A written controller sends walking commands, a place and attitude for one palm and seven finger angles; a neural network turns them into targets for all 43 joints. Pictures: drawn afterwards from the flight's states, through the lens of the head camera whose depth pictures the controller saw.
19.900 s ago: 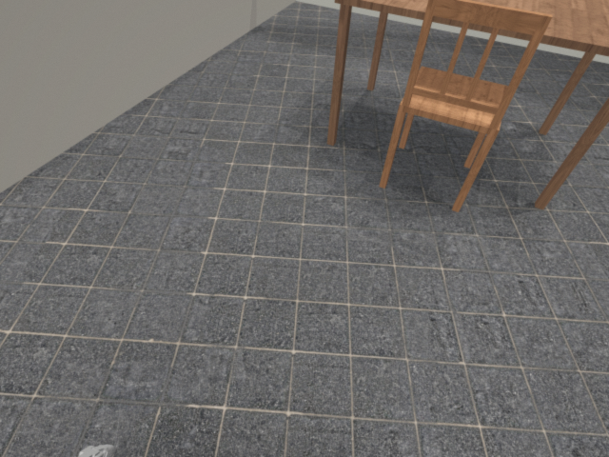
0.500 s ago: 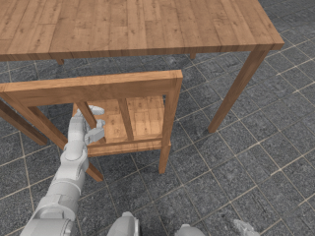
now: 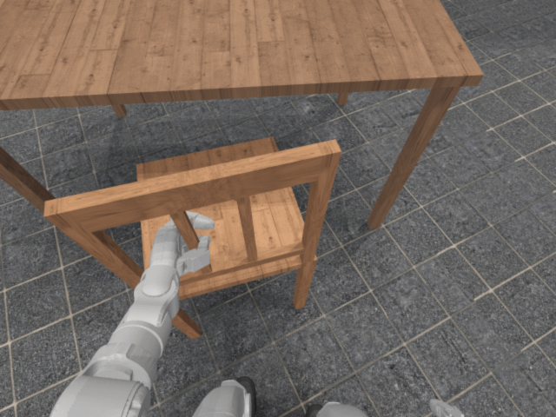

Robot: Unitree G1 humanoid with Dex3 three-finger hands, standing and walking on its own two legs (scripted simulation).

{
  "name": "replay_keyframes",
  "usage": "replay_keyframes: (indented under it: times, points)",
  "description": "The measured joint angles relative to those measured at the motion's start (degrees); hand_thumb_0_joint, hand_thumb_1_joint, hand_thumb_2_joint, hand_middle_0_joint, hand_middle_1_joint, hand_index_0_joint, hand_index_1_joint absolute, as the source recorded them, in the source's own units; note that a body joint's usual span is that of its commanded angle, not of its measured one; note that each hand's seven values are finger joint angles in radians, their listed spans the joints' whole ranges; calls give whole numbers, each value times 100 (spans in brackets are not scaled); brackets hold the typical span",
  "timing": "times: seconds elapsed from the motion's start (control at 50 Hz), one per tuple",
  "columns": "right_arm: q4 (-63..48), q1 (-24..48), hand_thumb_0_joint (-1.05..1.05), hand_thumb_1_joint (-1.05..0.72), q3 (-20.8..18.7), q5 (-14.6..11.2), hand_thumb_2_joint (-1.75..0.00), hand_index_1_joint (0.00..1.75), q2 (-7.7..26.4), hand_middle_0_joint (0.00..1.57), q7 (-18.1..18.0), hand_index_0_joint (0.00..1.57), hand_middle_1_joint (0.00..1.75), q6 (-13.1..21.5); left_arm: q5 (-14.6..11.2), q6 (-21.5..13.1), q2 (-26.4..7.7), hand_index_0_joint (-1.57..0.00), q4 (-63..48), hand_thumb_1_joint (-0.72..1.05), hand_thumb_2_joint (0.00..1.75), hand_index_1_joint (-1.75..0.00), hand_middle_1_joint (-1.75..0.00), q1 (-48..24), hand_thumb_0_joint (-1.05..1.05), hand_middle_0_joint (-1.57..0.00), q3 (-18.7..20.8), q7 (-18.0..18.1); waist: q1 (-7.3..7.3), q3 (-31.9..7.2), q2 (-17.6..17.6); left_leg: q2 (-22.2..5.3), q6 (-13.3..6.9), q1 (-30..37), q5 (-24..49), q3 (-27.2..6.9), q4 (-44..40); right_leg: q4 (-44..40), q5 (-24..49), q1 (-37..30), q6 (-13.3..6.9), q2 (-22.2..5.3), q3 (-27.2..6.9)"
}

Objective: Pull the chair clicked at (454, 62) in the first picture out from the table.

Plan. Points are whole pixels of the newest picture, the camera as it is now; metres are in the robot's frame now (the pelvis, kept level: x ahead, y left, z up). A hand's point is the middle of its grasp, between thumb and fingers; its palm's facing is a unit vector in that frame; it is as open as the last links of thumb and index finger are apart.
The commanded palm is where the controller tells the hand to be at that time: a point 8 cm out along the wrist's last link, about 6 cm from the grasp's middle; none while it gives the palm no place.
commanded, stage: step backward, pulling the chair out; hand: left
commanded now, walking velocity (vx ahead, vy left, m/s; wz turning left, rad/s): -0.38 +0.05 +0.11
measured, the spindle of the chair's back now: (193, 244) +0.39 +0.15 -0.09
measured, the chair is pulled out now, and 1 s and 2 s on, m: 0.12 0.18 0.30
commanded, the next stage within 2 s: none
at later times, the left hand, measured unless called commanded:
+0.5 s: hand (201, 278) +0.32 +0.13 -0.06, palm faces +0.02 -0.99 -0.16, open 5.2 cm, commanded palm +0.31 +0.17 -0.06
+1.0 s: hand (201, 289) +0.30 +0.12 -0.06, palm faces +0.01 -0.98 -0.18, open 5.2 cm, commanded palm +0.28 +0.17 -0.06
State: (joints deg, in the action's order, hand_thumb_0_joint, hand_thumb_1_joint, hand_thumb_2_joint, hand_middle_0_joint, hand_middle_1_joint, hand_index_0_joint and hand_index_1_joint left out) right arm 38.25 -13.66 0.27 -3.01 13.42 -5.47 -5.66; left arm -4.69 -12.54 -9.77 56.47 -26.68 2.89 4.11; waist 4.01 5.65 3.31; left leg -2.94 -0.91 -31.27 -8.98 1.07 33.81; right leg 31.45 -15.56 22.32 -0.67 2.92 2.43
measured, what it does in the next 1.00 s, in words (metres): steps on the spot: left foot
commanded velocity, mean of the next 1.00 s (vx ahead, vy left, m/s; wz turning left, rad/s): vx -0.38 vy -0.02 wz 0.07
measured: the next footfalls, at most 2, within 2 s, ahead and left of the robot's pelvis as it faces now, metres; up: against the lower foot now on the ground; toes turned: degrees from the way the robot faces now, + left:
left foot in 0.66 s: +0.04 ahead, +0.13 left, +0.00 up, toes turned +0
left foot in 1.18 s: -0.05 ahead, +0.13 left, +0.00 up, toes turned +3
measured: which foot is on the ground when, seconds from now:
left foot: down 0.00-0.52, up 0.54-0.64, down 0.66-1.00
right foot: down 0.00-1.00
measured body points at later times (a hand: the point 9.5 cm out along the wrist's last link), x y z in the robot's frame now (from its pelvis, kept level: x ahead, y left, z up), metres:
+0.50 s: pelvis -0.04 -0.01 -0.01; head +0.04 -0.01 +0.44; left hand +0.31 +0.18 -0.05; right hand +0.07 -0.25 -0.14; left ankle +0.08 +0.11 -0.73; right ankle +0.00 -0.11 -0.73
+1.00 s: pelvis -0.07 -0.02 +0.00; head +0.04 -0.01 +0.43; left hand +0.30 +0.18 -0.05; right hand +0.04 -0.25 -0.14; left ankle +0.00 +0.13 -0.73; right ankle -0.03 -0.13 -0.73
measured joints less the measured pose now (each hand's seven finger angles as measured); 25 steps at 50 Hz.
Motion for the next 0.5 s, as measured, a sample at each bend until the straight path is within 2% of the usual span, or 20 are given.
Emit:
replay_keyframes:
  times: [0.24,0.36,0.5]
  points:
    - [406,104,1,-91,-64,-16,-90,30,212,20,-149,20,30,583,23,-150,187,-50,525,74,79,-145,-110,-72,3,-27,-341,69,-80,92,3,118,-72,312,239,-8,-198,4,115,-239,53,-114,33]
    - [432,143,1,-91,-20,87,-90,30,97,20,-159,20,30,753,97,-109,109,-50,516,72,81,-145,-112,-174,3,-28,-413,47,-163,118,-143,192,-107,260,270,53,-137,373,-34,-43,58,-203,-13]
    - [428,243,1,-90,60,128,-90,30,-81,20,-105,20,30,865,69,-49,28,-50,503,71,82,-145,-113,-321,3,-30,-250,79,-143,310,-2,43,17,142,281,-127,39,358,58,-42,-71,-35,147]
